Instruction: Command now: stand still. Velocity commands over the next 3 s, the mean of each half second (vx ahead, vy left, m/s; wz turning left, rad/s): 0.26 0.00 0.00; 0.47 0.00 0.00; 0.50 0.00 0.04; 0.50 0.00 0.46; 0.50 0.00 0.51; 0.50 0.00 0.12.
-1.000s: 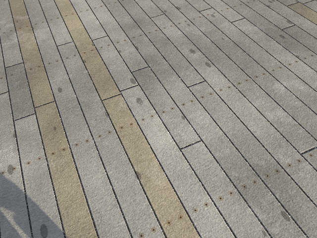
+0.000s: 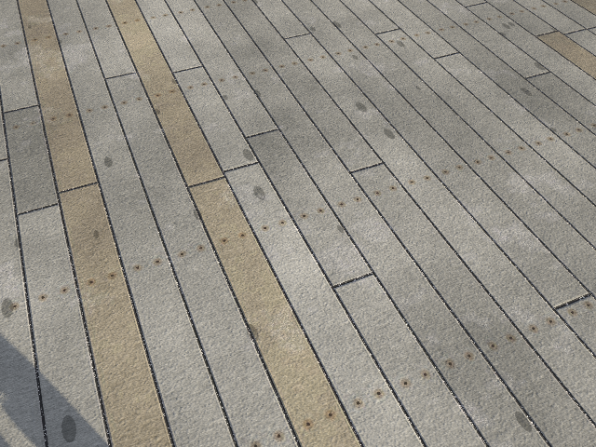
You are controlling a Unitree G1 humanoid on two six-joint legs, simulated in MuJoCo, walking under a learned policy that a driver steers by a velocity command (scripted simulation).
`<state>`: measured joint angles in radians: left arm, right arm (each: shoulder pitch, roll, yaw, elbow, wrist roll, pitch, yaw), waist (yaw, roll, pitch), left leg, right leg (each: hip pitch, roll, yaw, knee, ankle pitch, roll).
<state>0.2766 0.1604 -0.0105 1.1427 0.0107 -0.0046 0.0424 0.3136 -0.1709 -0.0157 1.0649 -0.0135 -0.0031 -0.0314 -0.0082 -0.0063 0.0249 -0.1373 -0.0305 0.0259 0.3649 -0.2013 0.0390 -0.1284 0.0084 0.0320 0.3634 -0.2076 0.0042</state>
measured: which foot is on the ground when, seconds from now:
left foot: down 0.00-0.36, up 0.38-0.80, down 0.82-1.00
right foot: down 0.00-0.12, up 0.14-0.34, down 0.36-0.80, up 0.82-1.00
